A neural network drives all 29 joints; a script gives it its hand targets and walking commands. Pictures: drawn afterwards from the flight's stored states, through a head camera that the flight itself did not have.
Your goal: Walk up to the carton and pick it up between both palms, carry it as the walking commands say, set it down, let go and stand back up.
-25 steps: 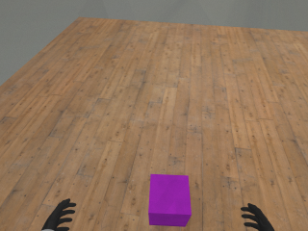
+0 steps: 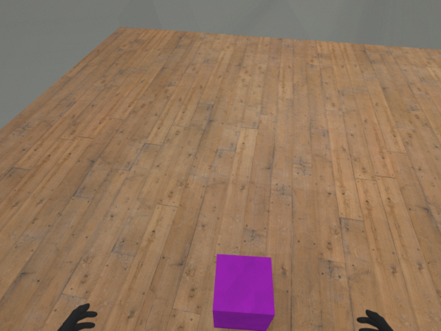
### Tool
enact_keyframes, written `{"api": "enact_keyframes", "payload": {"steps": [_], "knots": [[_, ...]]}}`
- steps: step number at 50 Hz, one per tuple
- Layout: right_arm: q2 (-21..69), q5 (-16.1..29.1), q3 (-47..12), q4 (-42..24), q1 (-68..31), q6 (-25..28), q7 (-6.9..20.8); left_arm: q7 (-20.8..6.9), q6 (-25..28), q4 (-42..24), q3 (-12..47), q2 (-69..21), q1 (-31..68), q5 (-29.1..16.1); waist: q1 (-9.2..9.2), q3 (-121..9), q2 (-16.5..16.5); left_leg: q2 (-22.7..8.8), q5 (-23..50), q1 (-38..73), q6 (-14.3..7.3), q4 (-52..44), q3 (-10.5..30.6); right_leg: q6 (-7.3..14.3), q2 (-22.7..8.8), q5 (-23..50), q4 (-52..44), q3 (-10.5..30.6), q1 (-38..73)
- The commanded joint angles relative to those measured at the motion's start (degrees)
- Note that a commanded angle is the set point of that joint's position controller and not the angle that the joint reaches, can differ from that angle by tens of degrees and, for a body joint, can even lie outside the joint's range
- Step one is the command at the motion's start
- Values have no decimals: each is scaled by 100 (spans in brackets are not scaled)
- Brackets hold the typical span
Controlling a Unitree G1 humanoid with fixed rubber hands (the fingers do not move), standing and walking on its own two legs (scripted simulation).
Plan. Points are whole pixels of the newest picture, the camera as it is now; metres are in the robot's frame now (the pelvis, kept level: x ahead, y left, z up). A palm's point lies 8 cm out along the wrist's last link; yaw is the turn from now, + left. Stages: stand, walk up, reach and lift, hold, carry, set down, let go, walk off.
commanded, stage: stand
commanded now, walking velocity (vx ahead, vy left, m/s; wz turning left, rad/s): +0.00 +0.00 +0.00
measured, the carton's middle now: (241, 293) +0.39 -0.06 -0.65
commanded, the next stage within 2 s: none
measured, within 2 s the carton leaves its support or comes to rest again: neither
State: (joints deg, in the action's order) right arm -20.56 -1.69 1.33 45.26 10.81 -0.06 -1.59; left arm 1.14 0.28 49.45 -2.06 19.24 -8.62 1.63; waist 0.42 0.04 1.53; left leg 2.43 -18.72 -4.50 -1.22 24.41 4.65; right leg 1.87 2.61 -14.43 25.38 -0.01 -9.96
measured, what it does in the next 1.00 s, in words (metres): stands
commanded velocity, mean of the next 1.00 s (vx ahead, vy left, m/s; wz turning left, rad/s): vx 0.00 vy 0.00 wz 0.00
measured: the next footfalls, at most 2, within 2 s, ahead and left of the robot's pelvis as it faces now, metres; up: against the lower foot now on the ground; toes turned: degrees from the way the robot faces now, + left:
none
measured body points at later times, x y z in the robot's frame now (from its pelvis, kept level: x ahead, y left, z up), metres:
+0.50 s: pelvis -0.02 +0.00 +0.01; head -0.03 -0.01 +0.46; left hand +0.09 +0.31 -0.10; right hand +0.09 -0.31 -0.11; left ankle -0.06 +0.11 -0.74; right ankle -0.01 -0.10 -0.74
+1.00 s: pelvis -0.02 +0.00 +0.01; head -0.03 -0.01 +0.46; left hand +0.08 +0.31 -0.10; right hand +0.07 -0.32 -0.11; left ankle -0.06 +0.11 -0.74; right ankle -0.01 -0.10 -0.74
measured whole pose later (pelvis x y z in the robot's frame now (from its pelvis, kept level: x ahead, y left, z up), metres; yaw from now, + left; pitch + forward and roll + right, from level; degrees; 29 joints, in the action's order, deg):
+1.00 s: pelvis -0.02 +0.00 +0.01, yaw -1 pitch -2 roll +0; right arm -22.4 -1.0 0.1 56.6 9.0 0.9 -1.2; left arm 0.6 0.9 60.2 -0.4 21.8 -6.4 0.7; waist 0.6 1.1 1.0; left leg 2.0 -13.8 -2.3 -0.8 18.4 3.9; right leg 2.2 2.8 -9.3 19.6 0.8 -8.1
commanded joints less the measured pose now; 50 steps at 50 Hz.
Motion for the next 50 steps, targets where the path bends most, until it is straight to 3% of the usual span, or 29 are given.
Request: {"api": "enact_keyframes", "payload": {"steps": [1,24,50], "knots": [[-873,9,192,-225,-152,83,-27,22,75,-199,-200,943,214,-8,-2,-251,-94,-683,2036,-409,114,-314,470,-4,-773,1863,-241,761,604],[-1034,42,106,526,-278,133,3,-22,98,507,-98,1131,386,-59,14,2,-125,-749,1241,-417,54,-786,518,-6,-838,1171,-713,917,571],[-1126,74,55,900,-339,150,22,-32,121,846,-5,1262,456,-94,16,-12,-132,-809,1291,-285,20,-907,494,11,-879,1309,-809,950,564]]}}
